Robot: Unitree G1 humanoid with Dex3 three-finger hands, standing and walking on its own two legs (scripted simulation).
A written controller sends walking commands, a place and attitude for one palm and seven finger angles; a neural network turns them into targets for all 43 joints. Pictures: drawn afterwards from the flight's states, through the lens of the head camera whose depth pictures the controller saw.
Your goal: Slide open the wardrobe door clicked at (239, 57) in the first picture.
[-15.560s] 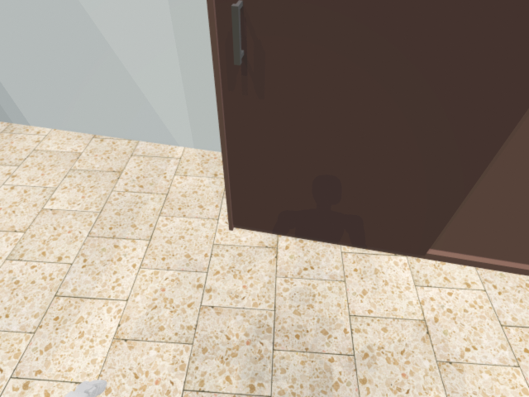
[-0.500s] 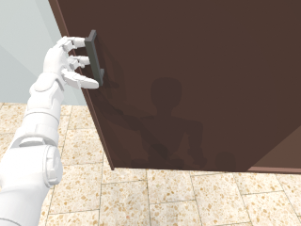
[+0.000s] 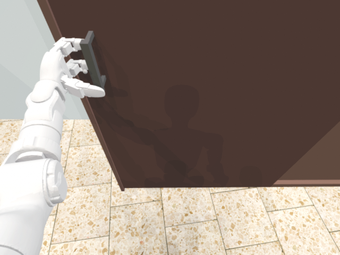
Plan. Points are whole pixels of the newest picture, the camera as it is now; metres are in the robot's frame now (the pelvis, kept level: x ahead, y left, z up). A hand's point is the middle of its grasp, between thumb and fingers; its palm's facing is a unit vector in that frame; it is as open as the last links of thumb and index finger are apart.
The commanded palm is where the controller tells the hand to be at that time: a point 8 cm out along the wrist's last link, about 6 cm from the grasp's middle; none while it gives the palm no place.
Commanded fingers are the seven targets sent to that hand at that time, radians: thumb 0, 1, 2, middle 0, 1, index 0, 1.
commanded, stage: slide the fingers in behind the handle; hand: left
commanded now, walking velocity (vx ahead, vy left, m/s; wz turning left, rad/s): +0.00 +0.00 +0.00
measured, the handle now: (95, 64) +0.53 +0.16 +0.16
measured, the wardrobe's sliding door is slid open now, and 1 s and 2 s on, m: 0.00 0.00 0.00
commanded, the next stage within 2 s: grip the handle and tug to test in 1.50 s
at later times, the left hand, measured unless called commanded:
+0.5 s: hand (90, 78) +0.47 +0.15 +0.18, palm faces -0.03 -1.00 +0.00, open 14.0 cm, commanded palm +0.45 +0.20 +0.17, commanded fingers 0.00 -0.50 0.30 -0.30 -1.20 -0.30 -1.20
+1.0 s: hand (103, 74) +0.48 +0.13 +0.17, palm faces +0.00 -1.00 -0.02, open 14.0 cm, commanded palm +0.46 +0.18 +0.17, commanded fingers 0.00 -0.50 0.30 -0.30 -1.20 -0.30 -1.20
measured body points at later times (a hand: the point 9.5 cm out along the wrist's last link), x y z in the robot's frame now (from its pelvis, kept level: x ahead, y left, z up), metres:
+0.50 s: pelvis +0.00 +0.00 +0.00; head +0.02 +0.01 +0.45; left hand +0.46 +0.21 +0.18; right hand +0.08 -0.26 -0.11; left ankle +0.01 +0.12 -0.73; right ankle +0.01 -0.11 -0.73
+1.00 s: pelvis +0.00 +0.00 +0.00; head +0.03 +0.00 +0.45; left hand +0.48 +0.18 +0.18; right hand +0.04 -0.27 -0.12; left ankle +0.01 +0.12 -0.73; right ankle +0.01 -0.11 -0.73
